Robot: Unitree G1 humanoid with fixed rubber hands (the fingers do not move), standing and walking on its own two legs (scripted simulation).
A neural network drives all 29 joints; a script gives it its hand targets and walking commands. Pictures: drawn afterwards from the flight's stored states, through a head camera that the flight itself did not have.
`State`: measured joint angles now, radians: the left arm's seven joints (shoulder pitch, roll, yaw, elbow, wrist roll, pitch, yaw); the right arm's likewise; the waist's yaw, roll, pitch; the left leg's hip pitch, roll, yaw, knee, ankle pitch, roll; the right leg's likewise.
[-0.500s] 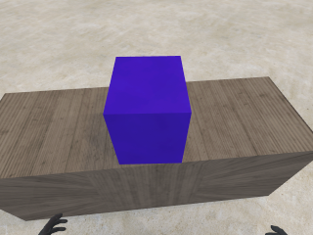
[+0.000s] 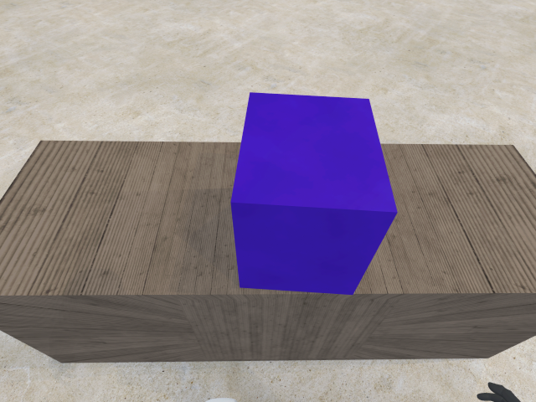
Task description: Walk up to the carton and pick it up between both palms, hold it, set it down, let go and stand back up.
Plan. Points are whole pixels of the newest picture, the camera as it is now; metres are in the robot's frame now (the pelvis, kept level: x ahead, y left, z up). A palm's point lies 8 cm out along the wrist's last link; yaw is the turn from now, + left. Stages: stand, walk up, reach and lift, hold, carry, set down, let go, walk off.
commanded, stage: walk up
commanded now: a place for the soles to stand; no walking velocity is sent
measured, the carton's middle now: (302, 196) +0.52 -0.03 -0.05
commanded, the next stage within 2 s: none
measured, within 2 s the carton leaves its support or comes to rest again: neither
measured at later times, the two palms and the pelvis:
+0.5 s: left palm (105, 357) +0.19 +0.30 -0.11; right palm out of the picture +0.10 -0.34 -0.10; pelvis +0.06 -0.01 -0.01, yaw -7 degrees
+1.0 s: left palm (116, 373) +0.17 +0.27 -0.11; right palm out of the picture +0.12 -0.37 -0.07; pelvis +0.05 -0.04 +0.00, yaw -3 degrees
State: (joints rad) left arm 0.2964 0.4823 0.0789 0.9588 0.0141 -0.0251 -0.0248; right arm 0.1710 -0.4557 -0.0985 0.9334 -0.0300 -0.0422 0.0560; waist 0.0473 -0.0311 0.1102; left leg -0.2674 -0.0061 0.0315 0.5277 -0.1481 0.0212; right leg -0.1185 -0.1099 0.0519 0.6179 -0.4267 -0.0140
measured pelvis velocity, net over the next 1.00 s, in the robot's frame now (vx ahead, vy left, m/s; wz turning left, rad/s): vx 0.05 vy -0.04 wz -0.05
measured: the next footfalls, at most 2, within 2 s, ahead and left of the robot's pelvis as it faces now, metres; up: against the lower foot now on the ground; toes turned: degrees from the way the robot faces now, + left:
right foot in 0.50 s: +0.11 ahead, -0.14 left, +0.00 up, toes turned -6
left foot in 0.82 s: +0.15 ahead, +0.09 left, +0.00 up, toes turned -3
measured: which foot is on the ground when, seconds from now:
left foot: down 0.00-0.50, up 0.52-0.80, down 0.82-1.00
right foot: up 0.00-0.48, down 0.50-0.84, up 0.86-1.00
